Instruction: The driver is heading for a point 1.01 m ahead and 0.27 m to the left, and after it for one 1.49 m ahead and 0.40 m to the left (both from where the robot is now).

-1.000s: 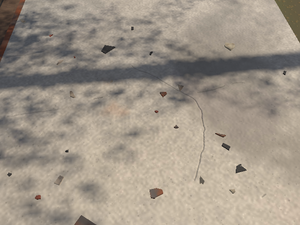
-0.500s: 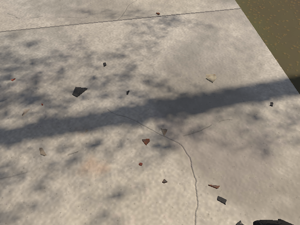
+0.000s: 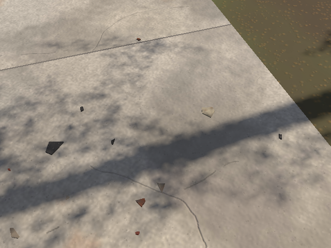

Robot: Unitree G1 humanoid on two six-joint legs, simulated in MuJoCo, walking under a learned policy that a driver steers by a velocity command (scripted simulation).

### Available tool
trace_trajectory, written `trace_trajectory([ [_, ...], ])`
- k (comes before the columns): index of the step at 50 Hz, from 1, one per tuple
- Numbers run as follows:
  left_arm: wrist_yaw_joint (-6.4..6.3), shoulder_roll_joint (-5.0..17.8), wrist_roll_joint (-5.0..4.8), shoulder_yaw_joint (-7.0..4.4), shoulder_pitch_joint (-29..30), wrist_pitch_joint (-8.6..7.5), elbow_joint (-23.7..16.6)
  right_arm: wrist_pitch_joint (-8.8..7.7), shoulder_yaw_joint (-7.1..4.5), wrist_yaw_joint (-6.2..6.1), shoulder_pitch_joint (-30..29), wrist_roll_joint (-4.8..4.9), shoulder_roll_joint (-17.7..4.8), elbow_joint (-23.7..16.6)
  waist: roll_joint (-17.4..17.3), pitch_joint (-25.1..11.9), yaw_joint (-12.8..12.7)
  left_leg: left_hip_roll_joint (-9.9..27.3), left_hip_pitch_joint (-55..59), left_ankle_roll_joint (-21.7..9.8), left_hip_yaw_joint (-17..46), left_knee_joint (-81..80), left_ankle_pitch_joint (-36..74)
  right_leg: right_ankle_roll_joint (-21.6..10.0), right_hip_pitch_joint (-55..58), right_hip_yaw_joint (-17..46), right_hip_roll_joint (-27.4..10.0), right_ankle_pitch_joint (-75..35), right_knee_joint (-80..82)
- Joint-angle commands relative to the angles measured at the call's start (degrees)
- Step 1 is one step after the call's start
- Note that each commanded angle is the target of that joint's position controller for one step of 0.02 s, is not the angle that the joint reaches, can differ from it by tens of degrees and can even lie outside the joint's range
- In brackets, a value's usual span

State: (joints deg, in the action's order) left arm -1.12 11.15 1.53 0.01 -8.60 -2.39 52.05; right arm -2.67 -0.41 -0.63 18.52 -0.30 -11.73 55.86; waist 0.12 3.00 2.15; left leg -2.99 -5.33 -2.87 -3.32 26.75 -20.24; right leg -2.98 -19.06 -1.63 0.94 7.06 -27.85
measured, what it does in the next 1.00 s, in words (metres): walks ahead: right foot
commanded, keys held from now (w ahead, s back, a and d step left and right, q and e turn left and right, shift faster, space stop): no key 0.16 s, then w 0.42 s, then w+q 0.42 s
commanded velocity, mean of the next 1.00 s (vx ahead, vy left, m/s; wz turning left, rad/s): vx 0.33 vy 0.00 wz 0.13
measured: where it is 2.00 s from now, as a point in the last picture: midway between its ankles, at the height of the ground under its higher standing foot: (126, 170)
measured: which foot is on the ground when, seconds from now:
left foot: down 0.00-0.64, up 0.66-1.00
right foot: down 0.00-0.36, up 0.38-0.60, down 0.62-1.00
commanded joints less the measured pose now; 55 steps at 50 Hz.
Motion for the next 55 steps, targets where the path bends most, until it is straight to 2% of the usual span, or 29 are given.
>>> trace_trajectory([
  [1, -0.57, 7.25, -1.40, -1.45, -8.66, 0.14, 0.72, 1.61, -0.64, -1.20, 10.53, 0.46, -4.03, 1.66, 8.92, -11.59, -1.98, 2.90, -7.19, -0.11, 2.46, 8.47, -9.88, -12.98, 18.46, 19.74, -20.14, -37.77, 4.47],
  [2, -0.54, 6.39, -1.14, -1.07, -6.51, 0.39, 0.62, 2.36, -1.09, -1.37, 7.23, 0.02, -5.06, 1.30, 7.76, -7.55, -1.77, 2.50, -8.17, 0.14, 3.13, 8.76, -10.83, -12.64, 14.28, 19.54, -18.49, -29.17, 7.08],
  [4, -1.08, 5.74, -0.50, -0.52, -2.25, 1.00, 0.60, 3.43, -0.89, -1.12, 4.45, -0.25, -3.69, 1.75, 6.88, -4.89, -0.11, 3.03, -5.28, 0.72, 3.40, 4.13, -5.18, -8.83, 8.34, 16.08, -14.70, -16.09, 10.37],
  [6, -1.26, 6.38, -1.15, -0.83, -0.15, 1.53, 1.27, 3.76, -0.21, -1.06, 5.62, -0.69, -2.22, 3.60, 6.05, -4.03, 1.11, 3.90, 0.17, 1.36, 4.03, -4.05, 5.45, -3.55, 4.18, 12.05, -9.90, -1.26, 11.59],
  [8, -1.00, 6.28, -1.72, -1.17, -1.20, 1.92, 2.28, 3.39, -0.23, -1.00, 3.42, -1.14, -3.97, 4.01, 2.69, 0.55, -0.97, 6.10, -4.30, 1.37, 6.17, -6.04, 5.26, -1.15, 4.31, 10.21, -6.78, 8.51, 12.68],
  [11, -0.67, 8.12, -1.48, -2.55, -4.90, 2.15, 4.60, 2.53, -0.47, -0.96, 4.26, -1.20, -3.81, 4.86, 1.32, 0.43, -1.75, 3.97, -8.30, -0.56, 4.10, -3.65, -7.10, -3.91, 7.62, 11.30, -6.12, 21.92, 11.31],
  [13, -0.06, 8.21, -1.19, -3.18, -5.54, 2.10, 4.84, 1.86, -0.42, -0.72, 4.06, -1.49, -3.16, 4.54, 1.39, 2.45, -1.98, 3.83, -10.80, -2.39, 4.62, -2.81, -10.85, -5.98, 6.23, 13.99, -7.56, 29.13, 12.02],
  [16, 0.67, 6.99, -1.46, -3.46, -3.00, 1.34, 3.91, 0.56, -0.60, -0.50, 6.16, -1.40, -3.27, 4.69, -0.52, 3.89, -0.43, 5.99, -7.46, -4.99, 9.02, -6.70, -11.47, -6.55, 1.21, 14.12, -6.99, 28.24, 9.94],
  [17, 0.94, 6.04, -1.52, -3.30, -0.11, 0.85, 2.76, 0.08, -0.99, -0.62, 8.37, -1.03, -4.45, 5.19, -3.33, 4.15, 1.04, 8.72, -2.77, -6.53, 13.89, -10.97, -13.11, -5.42, -3.60, 10.52, -4.29, 24.27, 5.48],
  [18, 1.28, 4.56, -1.35, -3.02, 3.39, 0.14, 1.22, -0.34, -1.84, -0.86, 11.65, -0.53, -6.94, 6.21, -7.94, 4.85, 2.60, 13.81, 3.37, -8.57, 22.01, -16.96, -15.47, -3.61, -10.54, 4.42, 0.08, 18.22, -2.76],
  [19, 1.57, 4.08, -0.47, -2.85, 5.45, -0.66, -0.13, -0.52, -2.84, -1.10, 12.28, -0.43, -9.65, 6.91, -11.33, 8.22, 2.50, 19.65, 7.67, -10.31, 27.52, -19.58, -10.50, -2.27, -17.55, -1.70, 1.86, 13.52, -8.13],
  [20, 1.61, 5.57, 0.29, -3.22, 6.86, -1.18, -0.77, -0.69, -3.02, -1.20, 12.60, -0.94, -9.07, 7.12, -9.49, 9.27, 2.97, 22.15, 10.62, -11.37, 27.88, -18.84, -1.27, -2.03, -21.82, -1.60, 0.04, 15.38, -11.86],
  [22, 1.95, 5.98, -0.06, -3.59, 6.47, -1.78, -1.11, -1.06, -3.05, -1.23, 13.62, -1.62, -7.55, 7.69, -6.22, 7.03, 2.41, 21.70, 16.34, -11.40, 23.97, -16.83, 12.34, -1.38, -25.33, -0.34, -1.99, 16.49, -16.80],
  [27, 3.21, 4.10, -0.57, -3.21, 7.36, -1.31, -3.17, -1.43, -3.24, -0.76, 9.69, -1.11, -7.48, 7.25, -7.91, 5.60, 0.25, 16.17, 6.28, -7.64, 13.28, -15.95, 20.62, -0.83, -11.48, -3.83, -0.64, 9.00, -10.77],
  [29, 2.78, 4.19, -0.81, -3.67, -0.06, -1.02, -1.16, -1.69, -3.32, -0.43, 6.57, -0.57, -8.33, 6.76, -7.35, 3.46, -4.08, 14.50, -2.49, -5.37, 9.08, -10.02, 31.45, -1.87, 5.25, -5.88, 2.25, 4.12, -5.22],
  [30, 2.21, 5.90, -0.63, -4.66, -7.34, -1.05, 1.50, -1.85, -3.08, -0.23, 6.80, -0.35, -7.98, 6.81, -4.46, 0.28, -6.95, 12.48, -6.78, -4.19, 7.29, -1.45, 37.57, -2.58, 16.39, -5.78, 3.65, 3.36, -3.10],
  [31, 1.39, 9.29, 0.07, -5.97, -16.06, -1.41, 3.72, -2.10, -2.75, 0.06, 6.17, -0.24, -7.66, 6.23, -0.65, -4.24, -10.93, 9.32, -13.83, -2.71, 4.70, 11.43, 35.08, -4.14, 27.76, -0.27, -0.77, 6.98, -0.83],
  [32, 0.70, 16.40, 1.26, -7.35, -24.42, -1.76, 4.22, -2.11, -1.37, 0.40, 8.16, 0.53, -2.35, 3.61, 11.98, -12.32, -12.25, 2.77, -24.47, -0.12, 0.45, 32.92, 9.65, -8.50, 36.94, 25.21, -19.25, 23.57, 8.98],
  [33, 0.77, 16.46, 0.23, -7.10, -21.90, -1.14, 4.32, -1.70, -2.40, 0.29, 7.36, -0.25, -4.46, 3.45, 10.70, -12.31, -10.20, 0.01, -28.36, -1.35, 5.89, 44.19, -8.61, -11.71, 29.76, 41.54, -25.55, 27.63, 18.37],
  [34, 0.78, 14.07, -0.47, -6.32, -13.64, -0.93, 2.52, -1.15, -2.84, 0.46, 4.38, -0.81, -5.51, 2.18, 5.23, -4.47, -6.26, 4.61, -30.42, -2.71, 7.57, 47.01, -4.85, -10.95, 21.82, 34.91, -24.60, 31.71, 17.94],
  [35, 1.12, 10.00, -0.69, -5.22, -7.89, -1.39, 1.10, -1.10, -2.71, 1.05, 2.49, -0.85, -4.78, 1.92, 1.74, 0.29, -4.70, 6.88, -29.78, -3.10, 7.32, 44.81, -0.10, -9.69, 14.80, 27.36, -21.88, 26.62, 19.23],
  [36, 1.23, 8.00, -0.62, -4.55, -5.44, -1.91, 0.86, -0.87, -2.69, 1.24, 2.98, -0.75, -3.24, 2.16, 2.09, 2.37, -2.78, 8.02, -27.64, -3.19, 7.08, 42.00, 1.91, -7.68, 10.64, 20.50, -18.93, 20.47, 20.33],
  [38, 0.79, 5.51, -0.43, -3.63, -6.01, -2.90, 1.84, 0.31, -2.88, 1.76, 4.79, -1.64, -2.50, 2.63, 3.50, 2.20, -0.83, 8.65, -24.32, -2.37, 6.41, 39.53, 4.18, -6.03, 7.88, 11.68, -15.97, 10.11, 20.98],
  [41, 0.32, 6.22, -0.44, -3.62, -10.14, -4.09, 3.30, 1.43, -3.39, 2.40, -0.19, -1.40, -2.59, 0.06, 2.72, 2.66, -0.64, 8.96, -29.53, -1.63, 5.39, 37.24, 8.82, -6.61, 10.67, 5.44, -15.94, 2.25, 22.18],
  [44, 0.04, 5.73, -0.29, -3.40, -12.46, -4.34, 3.88, 1.77, -3.41, 3.02, -7.05, -1.28, -2.08, -2.90, 2.24, 3.71, -1.39, 9.03, -35.11, -0.88, 4.33, 31.51, 14.11, -6.50, 13.63, 0.40, -15.35, -2.74, 22.51],
  [47, -0.18, 5.33, -0.45, -3.13, -13.23, -4.53, 4.15, 1.47, -2.80, 3.77, -13.89, -1.27, -0.93, -5.92, 2.67, 4.47, -2.30, 8.05, -32.86, -0.51, 1.14, 20.33, 19.88, -5.89, 13.68, -5.13, -13.86, -8.45, 22.01],
  [50, -0.59, 6.39, -0.49, -3.37, -15.93, -4.50, 5.10, 1.43, -2.46, 4.27, -19.15, -1.42, -0.96, -8.56, 2.66, 4.90, -3.61, 7.05, -30.57, -1.67, -2.33, 12.68, 20.72, -5.59, 17.38, -8.07, -14.96, -14.44, 21.08],
  [52, -0.83, 7.04, -0.37, -3.57, -17.26, -4.08, 5.72, 1.35, -2.63, 4.29, -20.21, -1.59, -1.62, -9.57, 2.72, 4.52, -3.64, 5.76, -29.67, -3.24, -3.94, 9.89, 18.07, -5.06, 22.01, -9.85, -15.81, -22.93, 17.93],
  [55, -1.26, 9.28, -0.03, -4.21, -16.79, -3.00, 5.70, 1.43, -3.60, 3.74, -15.23, -1.89, -3.51, -8.90, 5.33, 0.00, -0.93, 0.47, -21.58, -6.77, -7.29, 8.83, 9.41, -3.97, 26.56, -12.94, -16.29, -49.42, 4.95],
])
Velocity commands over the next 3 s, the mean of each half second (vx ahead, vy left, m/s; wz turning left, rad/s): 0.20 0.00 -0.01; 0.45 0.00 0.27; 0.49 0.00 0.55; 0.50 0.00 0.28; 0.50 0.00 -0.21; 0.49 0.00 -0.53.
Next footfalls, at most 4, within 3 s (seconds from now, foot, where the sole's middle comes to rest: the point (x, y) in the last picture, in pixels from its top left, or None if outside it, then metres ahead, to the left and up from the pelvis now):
0.62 right None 0.27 -0.12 -0.77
1.14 left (146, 236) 0.54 0.10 -0.77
1.70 right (148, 160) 0.90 0.09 -0.77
2.22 left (83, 147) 0.99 0.42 -0.77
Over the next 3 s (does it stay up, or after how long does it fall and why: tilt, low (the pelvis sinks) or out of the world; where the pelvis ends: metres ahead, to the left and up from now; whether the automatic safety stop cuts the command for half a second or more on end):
stays up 1.29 0.40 0.01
